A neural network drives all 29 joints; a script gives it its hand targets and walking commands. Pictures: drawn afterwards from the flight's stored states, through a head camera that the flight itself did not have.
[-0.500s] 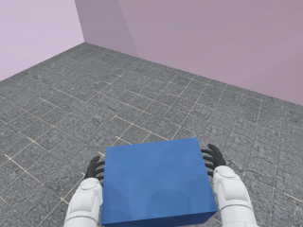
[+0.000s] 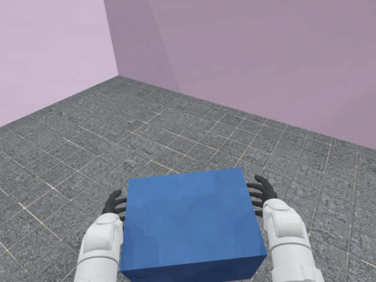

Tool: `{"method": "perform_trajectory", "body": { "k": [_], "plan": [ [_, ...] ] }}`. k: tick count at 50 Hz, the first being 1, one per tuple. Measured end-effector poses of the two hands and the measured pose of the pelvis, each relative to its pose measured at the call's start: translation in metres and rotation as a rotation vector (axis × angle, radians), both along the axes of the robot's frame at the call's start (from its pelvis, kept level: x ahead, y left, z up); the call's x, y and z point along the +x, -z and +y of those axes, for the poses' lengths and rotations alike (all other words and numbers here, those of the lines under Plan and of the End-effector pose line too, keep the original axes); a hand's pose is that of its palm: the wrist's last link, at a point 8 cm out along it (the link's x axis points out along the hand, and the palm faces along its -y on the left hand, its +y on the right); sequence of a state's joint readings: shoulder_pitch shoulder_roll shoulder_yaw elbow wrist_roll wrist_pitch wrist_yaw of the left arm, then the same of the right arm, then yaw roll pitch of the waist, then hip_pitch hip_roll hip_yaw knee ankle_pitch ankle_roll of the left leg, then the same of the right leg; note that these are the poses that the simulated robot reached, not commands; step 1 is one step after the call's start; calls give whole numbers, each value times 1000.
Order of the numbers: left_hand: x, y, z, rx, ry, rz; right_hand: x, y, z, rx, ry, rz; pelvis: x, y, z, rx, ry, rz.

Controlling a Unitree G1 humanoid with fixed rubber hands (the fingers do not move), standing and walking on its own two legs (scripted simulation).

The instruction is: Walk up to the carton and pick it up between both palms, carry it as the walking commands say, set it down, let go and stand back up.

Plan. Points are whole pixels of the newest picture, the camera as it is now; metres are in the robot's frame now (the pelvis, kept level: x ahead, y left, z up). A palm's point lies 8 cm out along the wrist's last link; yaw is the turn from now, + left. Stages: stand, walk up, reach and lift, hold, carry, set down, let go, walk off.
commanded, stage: reach and lift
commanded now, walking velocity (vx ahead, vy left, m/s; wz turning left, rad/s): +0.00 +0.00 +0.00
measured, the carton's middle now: (191, 229) +0.29 -0.01 -0.04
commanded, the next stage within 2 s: hold in 0.80 s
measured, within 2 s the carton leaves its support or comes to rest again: neither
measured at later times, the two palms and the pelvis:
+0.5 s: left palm (112, 219) +0.28 +0.17 +0.03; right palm (270, 201) +0.29 -0.18 +0.06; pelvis +0.00 +0.00 +0.00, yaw -1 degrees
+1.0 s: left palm (110, 224) +0.27 +0.17 +0.03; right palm (269, 207) +0.28 -0.18 +0.05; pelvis +0.01 +0.00 +0.00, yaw +0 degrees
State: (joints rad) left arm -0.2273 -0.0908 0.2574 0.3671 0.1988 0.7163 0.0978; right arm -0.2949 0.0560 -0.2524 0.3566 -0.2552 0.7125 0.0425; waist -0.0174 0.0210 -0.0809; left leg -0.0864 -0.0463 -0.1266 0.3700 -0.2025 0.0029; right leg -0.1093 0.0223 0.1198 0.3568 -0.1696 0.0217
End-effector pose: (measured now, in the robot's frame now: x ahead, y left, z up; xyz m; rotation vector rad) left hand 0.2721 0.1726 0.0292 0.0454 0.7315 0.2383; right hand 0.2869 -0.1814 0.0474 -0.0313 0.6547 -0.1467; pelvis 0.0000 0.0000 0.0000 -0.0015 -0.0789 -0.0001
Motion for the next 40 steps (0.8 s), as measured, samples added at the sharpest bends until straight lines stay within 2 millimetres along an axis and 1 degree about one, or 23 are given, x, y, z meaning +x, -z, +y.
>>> {"method": "perform_trajectory", "body": {
  "k": [7, 17, 23, 32, 40],
  "plan": [
    [3, -5, -1, 11, 2, 6, 7, -6, 0, -20, 4, 3, -8, 1, -1, 0, -1, 5],
    [8, -7, -7, 9, 14, 5, 9, -13, -3, -42, 29, 0, -4, -1, -4, -1, 9, 9],
    [5, -4, -5, 2, 11, 6, 7, -10, -3, -29, 11, 1, 0, -1, -5, -3, 12, 9],
    [1, 1, 1, 1, -4, 8, 5, -4, 3, -25, 8, 2, 5, -2, -4, -4, 6, 11],
    [-1, 2, 0, 2, -8, 6, 3, -2, 3, -23, 21, -3, 9, -3, -3, -5, -1, 10]
  ]
}}
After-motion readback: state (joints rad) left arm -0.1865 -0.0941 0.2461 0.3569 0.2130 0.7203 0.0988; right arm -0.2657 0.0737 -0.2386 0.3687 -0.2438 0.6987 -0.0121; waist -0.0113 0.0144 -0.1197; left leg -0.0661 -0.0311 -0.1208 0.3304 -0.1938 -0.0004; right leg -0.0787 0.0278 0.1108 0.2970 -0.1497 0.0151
